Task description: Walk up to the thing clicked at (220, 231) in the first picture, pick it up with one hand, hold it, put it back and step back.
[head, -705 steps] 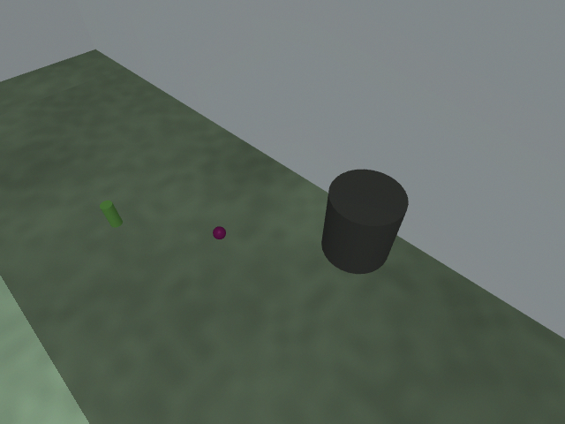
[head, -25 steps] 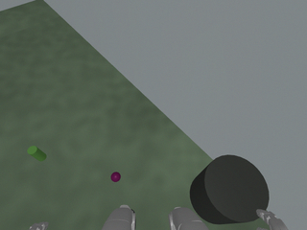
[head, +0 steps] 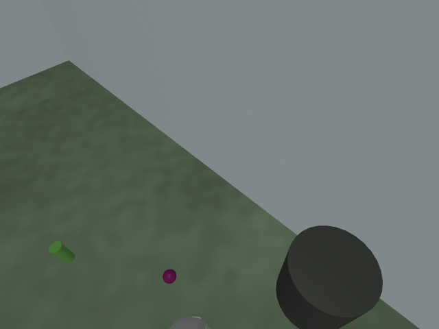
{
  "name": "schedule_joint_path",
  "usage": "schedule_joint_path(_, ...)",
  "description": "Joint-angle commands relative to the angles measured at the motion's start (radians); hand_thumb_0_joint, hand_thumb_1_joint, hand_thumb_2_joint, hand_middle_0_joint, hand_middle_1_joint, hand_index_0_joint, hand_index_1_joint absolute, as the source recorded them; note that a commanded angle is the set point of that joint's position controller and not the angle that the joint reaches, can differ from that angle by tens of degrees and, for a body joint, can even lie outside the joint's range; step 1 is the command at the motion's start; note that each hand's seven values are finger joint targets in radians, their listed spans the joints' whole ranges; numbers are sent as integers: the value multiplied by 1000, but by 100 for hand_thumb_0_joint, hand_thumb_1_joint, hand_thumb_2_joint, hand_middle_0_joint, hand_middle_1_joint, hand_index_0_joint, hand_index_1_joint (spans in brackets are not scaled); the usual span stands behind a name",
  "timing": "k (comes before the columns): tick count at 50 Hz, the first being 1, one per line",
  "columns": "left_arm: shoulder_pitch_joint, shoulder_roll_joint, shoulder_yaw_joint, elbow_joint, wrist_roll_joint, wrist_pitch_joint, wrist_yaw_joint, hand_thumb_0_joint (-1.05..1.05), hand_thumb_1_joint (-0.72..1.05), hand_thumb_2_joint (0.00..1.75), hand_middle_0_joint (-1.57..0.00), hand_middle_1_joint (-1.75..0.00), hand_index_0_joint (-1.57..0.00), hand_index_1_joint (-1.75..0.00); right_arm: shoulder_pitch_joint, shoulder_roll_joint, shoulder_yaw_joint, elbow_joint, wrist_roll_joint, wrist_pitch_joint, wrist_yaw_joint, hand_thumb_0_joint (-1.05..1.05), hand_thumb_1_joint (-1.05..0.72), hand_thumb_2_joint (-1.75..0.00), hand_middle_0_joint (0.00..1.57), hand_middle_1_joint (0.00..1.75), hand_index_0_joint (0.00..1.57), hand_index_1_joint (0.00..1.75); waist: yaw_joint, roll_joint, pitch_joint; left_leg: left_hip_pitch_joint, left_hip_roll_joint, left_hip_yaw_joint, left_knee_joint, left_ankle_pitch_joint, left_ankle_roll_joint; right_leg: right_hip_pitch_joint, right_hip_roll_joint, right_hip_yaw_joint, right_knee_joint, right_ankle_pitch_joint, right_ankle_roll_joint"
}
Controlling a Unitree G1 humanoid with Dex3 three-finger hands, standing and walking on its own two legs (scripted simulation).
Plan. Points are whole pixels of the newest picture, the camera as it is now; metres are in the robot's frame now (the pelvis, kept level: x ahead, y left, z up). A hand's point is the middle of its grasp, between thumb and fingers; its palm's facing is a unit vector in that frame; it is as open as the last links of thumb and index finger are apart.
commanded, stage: walk up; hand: left
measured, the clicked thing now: (169, 276) +0.44 +0.28 -0.72
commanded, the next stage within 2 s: stand in 1.14 s
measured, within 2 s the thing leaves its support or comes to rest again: neither
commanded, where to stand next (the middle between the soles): +0.07 +0.01 m, yaw +3 degrees
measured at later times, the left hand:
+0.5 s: hand (94, 324) +0.16 +0.29 -0.15, palm faces +0.00 -0.94 -0.34, open 7.3 cm
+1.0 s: hand out of the picture +0.07 +0.27 -0.14, palm faces +0.07 -0.92 -0.38, open 7.3 cm
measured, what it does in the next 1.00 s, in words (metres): steps on the spot: left foot, then right foot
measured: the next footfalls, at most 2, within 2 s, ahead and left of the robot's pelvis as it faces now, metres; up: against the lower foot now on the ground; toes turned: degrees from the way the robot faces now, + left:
left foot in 0.10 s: +0.09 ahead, +0.14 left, +0.00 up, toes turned +3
right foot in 0.56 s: +0.15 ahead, -0.11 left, +0.00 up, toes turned +4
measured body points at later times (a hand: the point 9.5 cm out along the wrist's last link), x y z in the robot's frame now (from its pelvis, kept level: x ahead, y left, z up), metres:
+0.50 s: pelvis +0.05 +0.02 +0.01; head +0.12 +0.05 +0.45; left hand +0.16 +0.34 -0.12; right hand +0.12 -0.32 -0.08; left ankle +0.05 +0.14 -0.72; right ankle +0.13 -0.13 -0.68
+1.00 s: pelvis -0.01 -0.01 +0.01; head +0.03 +0.00 +0.45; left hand +0.07 +0.31 -0.12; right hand +0.10 -0.31 -0.11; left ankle -0.01 +0.09 -0.72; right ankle +0.05 -0.13 -0.68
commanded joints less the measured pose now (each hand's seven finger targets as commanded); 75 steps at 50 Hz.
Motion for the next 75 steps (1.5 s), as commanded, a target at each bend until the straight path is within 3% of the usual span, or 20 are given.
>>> schedule_joint_path(1, 7, 369, 97, -86, -16, -41, 26, 0, 90, 90, -20, -30, -20, -30, -161, -185, -57, -169, -7, -71, 15, 0, -90, -90, 20, 30, 20, 30, 50, -231, 96, -189, 72, -22, -154, -42, 14, 125, -268, 365, -376, -111, -240)
schedule_joint_path(5, -90, 250, 35, -124, -20, -16, 8, 0, 90, 90, -20, -30, -20, -30, 209, -200, -100, -46, 10, -103, -6, 0, -90, -90, 20, 30, 20, 30, -161, -17, -80, 543, -21, 46, -508, 106, 32, -234, -76, 31, 108, 186, -113)
schedule_joint_path(7, -106, 220, 16, -166, -38, -13, 17, 0, 90, 90, -20, -30, -20, -30, 260, -365, -128, -96, 8, -125, -28, 0, -90, -90, 20, 30, 20, 30, -167, 179, -67, 558, 429, -815, -774, -204, 231, -594, 92, 56, 475, -129, -53)
schedule_joint_path(13, -20, 285, 58, -77, -27, 49, -12, 0, 90, 90, -20, -30, -20, -30, 139, -252, -67, -92, 44, -168, -101, 0, -90, -90, 20, 30, 20, 30, -13, -63, 79, 299, 312, -284, -625, 565, 112, -389, -36, 154, 399, 148, -13)
schedule_joint_path(17, -55, 226, 55, -129, -58, 106, 9, 0, 90, 90, -20, -30, -20, -30, -7, -219, -45, -149, 20, -131, -132, 0, -90, -90, 20, 30, 20, 30, 10, 84, 71, 116, 285, -103, -542, 1100, 182, -230, 78, 139, 454, 109, 5)
schedule_joint_path(27, -147, 243, 40, -115, -28, 65, 26, 0, 90, 90, -20, -30, -20, -30, -60, -194, -30, -183, 49, -40, -97, 0, -90, -90, 20, 30, 20, 30, -8, 101, -139, 248, 189, -60, -208, 784, 120, 31, 76, -19, -243, 349, -39)
schedule_joint_path(28, -155, 296, 55, -129, -13, 59, 24, 0, 90, 90, -20, -30, -20, -30, -16, -163, -19, -179, 55, -42, -100, 0, -90, -90, 20, 30, 20, 30, -14, -24, -182, 156, 139, -43, -109, 582, 77, 137, -24, 94, -226, 717, -80)
schedule_joint_path(30, -158, 350, 69, -174, -22, 62, 25, 0, 90, 90, -20, -30, -20, -30, -31, -133, -17, -180, 66, -39, -131, 0, -90, -90, 20, 30, 20, 30, 36, -335, -243, -7, -52, -28, 227, -267, 21, 168, -318, 442, -200, 1181, -365)
schedule_joint_path(35, -259, 232, 50, -229, 1, 80, 44, 0, 90, 90, -20, -30, -20, -30, 18, -155, -17, -136, 64, -51, -126, 0, -90, -90, 20, 30, 20, 30, -4, -204, -223, -9, -24, -34, 163, -88, -9, 133, -147, 196, -122, 922, -271)
schedule_joint_path(40, -186, 263, 41, -167, -31, 63, 45, 0, 90, 90, -20, -30, -20, -30, -22, -129, -12, -113, 15, -55, -88, 0, -90, -90, 20, 30, 20, 30, 6, -179, -197, 157, 3, 24, -332, -5, 12, 62, -185, 281, -164, 412, -222)
schedule_joint_path(42, -186, 259, 30, -148, -48, 62, 47, 0, 90, 90, -20, -30, -20, -30, -3, -141, -26, -100, -18, -51, -75, 0, -90, -90, 20, 30, 20, 30, -36, -103, -131, 319, 47, -81, -552, 93, 58, -163, -162, 248, -112, 273, -127)
schedule_joint_path(44, -257, 244, 37, -134, -53, 47, 66, 0, 90, 90, -20, -30, -20, -30, -144, -280, -55, -147, -14, -43, -51, 0, -90, -90, 20, 30, 20, 30, -56, 227, -24, 95, 398, -495, -691, 102, 279, -242, 78, -2, 207, -192, -20)
schedule_joint_path(47, -209, 212, 37, -76, -55, 37, 49, 0, 90, 90, -20, -30, -20, -30, -204, -151, -19, -152, -15, -69, -57, 0, -90, -90, 20, 30, 20, 30, -1, 14, 2, 89, 246, -274, -606, 264, 210, -159, 95, 85, 306, -54, -32)
schedule_joint_path(52, -133, 255, 45, -71, -20, -19, 6, 0, 90, 90, -20, -30, -20, -30, -34, -230, -72, -148, -27, -62, -13, 0, -90, -90, 20, 30, 20, 30, -78, 153, -48, 364, 276, -367, -680, -272, 254, -223, 83, -75, 18, -155, -9)
schedule_joint_path(55, -56, 214, 38, -43, -15, -46, 7, 0, 90, 90, -20, -30, -20, -30, -63, -210, -63, -156, -7, -57, -6, 0, -90, -90, 20, 30, 20, 30, -12, 53, -4, 272, 229, -251, -539, -51, 204, -7, 97, -101, -319, 65, -43)
schedule_joint_path(56, 45, 223, 45, -19, -12, -57, 18, 0, 90, 90, -20, -30, -20, -30, -96, -160, -45, -172, 0, -56, -5, 0, -90, -90, 20, 30, 20, 30, 45, -3, -34, 114, 175, -157, -388, 84, 152, 235, 66, -33, -414, 123, -61)
schedule_joint_path(57, -117, 251, 20, -35, -19, -69, 35, 0, 90, 90, -20, -30, -20, -30, -151, -19, -2, -183, 42, -67, -28, 0, -90, -90, 20, 30, 20, 30, -14, -227, -18, 5, 61, -54, -301, 290, 45, 228, -205, 326, -470, 476, -110)
schedule_joint_path(59, -173, 253, 2, -37, -33, -60, 38, 0, 90, 90, -20, -30, -20, -30, -133, -109, -13, -145, 48, -73, -52, 0, -90, -90, 20, 30, 20, 30, -54, -99, 7, 258, 60, -38, -387, 38, 43, -19, -246, 296, -393, 651, -205)
schedule_joint_path(64, -141, 239, -11, 20, -64, -45, 45, 0, 90, 90, -20, -30, -20, -30, -131, -112, -2, -54, 33, -69, -39, 0, -90, -90, 20, 30, 20, 30, -15, -157, -77, 355, 108, -70, -528, 456, 39, 96, -83, 104, -395, 609, -5)
schedule_joint_path(75, -262, 219, -21, 102, -45, -23, 27, 0, 90, 90, -20, -30, -20, -30, -202, -98, 33, 71, 23, -74, -42, 0, -90, -90, 20, 30, 20, 30, -27, -15, -28, 313, 143, -92, -671, 322, 16, 105, -65, 102, -484, 230, -27)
